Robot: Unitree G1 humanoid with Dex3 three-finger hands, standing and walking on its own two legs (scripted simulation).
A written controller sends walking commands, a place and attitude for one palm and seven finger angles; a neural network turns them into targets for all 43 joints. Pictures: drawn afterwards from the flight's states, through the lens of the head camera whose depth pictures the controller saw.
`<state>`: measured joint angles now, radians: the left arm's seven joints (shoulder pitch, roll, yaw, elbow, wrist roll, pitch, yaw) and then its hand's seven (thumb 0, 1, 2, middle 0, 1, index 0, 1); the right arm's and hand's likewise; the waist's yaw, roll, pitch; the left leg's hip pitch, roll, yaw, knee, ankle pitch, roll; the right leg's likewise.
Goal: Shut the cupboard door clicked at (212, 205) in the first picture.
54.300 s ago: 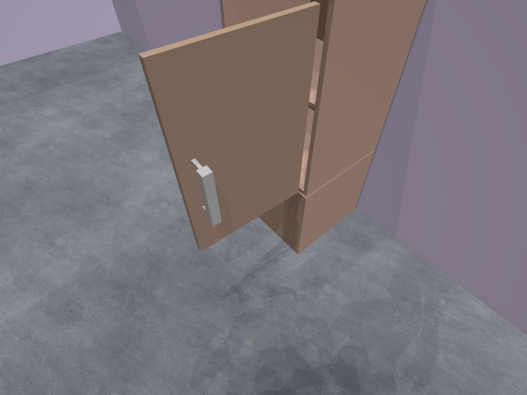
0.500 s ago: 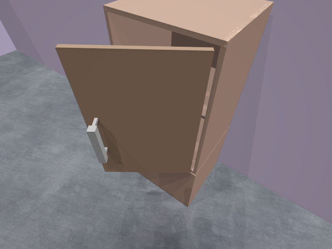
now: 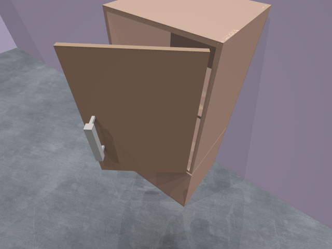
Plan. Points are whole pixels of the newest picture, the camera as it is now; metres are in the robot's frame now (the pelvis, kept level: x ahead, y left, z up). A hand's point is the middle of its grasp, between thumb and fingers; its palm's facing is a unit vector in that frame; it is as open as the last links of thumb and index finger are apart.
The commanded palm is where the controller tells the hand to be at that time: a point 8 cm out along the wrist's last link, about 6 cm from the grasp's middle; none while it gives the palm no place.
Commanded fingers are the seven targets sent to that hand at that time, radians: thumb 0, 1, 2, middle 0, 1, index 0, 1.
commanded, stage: come to a stop and stand still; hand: left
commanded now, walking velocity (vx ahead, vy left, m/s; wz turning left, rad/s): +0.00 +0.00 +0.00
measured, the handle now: (96, 139) +0.48 +0.28 -0.09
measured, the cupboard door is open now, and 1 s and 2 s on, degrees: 35 35 35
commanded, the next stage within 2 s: look again from close up in 0.02 s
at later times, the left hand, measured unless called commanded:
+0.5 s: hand out of the picture +0.02 +0.19 -0.18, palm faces +0.06 -0.98 -0.20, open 7.3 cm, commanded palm none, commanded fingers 0.00 0.90 0.90 -0.20 -0.30 -0.20 -0.30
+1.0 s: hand (96, 207) +0.22 +0.19 -0.03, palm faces +0.15 -0.99 +0.04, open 6.9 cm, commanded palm +0.13 +0.24 -0.08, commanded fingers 0.00 0.90 0.90 -0.44 -0.56 -0.44 -0.56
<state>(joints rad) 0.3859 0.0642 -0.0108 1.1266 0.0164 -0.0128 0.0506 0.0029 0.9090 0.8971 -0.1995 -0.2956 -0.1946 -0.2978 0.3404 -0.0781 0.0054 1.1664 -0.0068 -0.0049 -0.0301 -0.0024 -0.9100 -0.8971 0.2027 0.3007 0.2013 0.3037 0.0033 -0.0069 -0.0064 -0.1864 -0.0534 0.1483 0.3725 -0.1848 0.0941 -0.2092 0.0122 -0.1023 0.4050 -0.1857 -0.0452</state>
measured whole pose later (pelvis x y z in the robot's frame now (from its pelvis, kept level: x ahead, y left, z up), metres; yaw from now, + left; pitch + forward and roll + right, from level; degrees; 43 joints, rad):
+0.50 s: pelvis +0.02 +0.02 -0.01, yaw +2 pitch +0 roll -1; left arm 0.30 0.14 -0.01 1.07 0.01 -0.02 0.05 0.01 0.92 0.90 -0.20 -0.30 -0.19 -0.30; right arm 0.33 -0.15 0.03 1.09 -0.02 -0.03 -0.03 0.01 -0.92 -0.90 0.20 0.30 0.20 0.30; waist 0.00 0.03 -0.01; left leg -0.20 -0.09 0.13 0.43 -0.24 0.13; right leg -0.22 -0.02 -0.12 0.48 -0.26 -0.02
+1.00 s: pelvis +0.01 +0.02 -0.05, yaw +7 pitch +8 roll +0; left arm 0.32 0.14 0.04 0.18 -0.19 -0.41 -0.11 0.02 0.93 0.90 -0.28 -0.39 -0.27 -0.39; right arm 0.30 -0.28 -0.03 0.70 0.00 -0.31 0.03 0.01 -0.91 -0.90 0.21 0.30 0.20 0.30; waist -0.05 -0.02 -0.11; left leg -0.60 -0.13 0.08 0.88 -0.43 0.05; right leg -0.67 -0.01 -0.03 0.90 -0.36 -0.03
